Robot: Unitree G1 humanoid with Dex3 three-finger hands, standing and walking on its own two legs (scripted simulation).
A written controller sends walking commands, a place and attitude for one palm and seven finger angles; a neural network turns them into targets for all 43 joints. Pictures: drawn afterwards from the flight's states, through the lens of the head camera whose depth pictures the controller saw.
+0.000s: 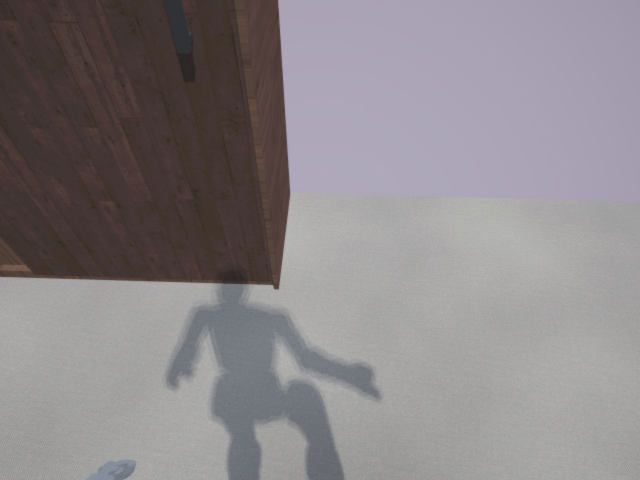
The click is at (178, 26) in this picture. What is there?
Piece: wardrobe's sliding door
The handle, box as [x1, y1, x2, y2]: [164, 0, 193, 53]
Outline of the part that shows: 164,0 177,52 188,53 191,49 190,42 193,38 191,32 187,31 180,0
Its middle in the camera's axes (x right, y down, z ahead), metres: -0.27 -0.46 +0.70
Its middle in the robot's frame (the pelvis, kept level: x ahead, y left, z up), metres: +0.85 +0.33 +0.26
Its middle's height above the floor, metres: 1.03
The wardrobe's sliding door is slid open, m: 0.00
